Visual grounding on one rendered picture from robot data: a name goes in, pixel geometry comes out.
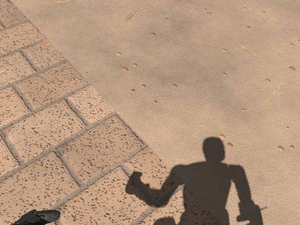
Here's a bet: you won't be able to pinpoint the robot left hand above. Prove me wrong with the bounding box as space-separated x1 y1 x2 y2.
10 209 61 225

